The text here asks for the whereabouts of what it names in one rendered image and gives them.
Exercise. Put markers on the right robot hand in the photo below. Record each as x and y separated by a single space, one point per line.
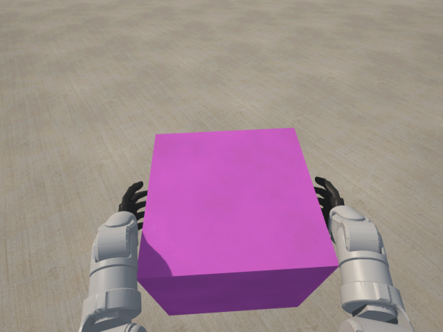
330 195

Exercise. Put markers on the robot left forearm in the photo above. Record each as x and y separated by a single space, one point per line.
114 299

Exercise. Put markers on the left robot hand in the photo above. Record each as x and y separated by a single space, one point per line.
129 202

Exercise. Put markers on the robot right forearm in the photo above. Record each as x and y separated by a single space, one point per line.
367 290

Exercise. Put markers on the right robot upper arm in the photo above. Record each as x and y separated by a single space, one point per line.
360 324

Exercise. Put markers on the carton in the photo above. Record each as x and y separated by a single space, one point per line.
232 223

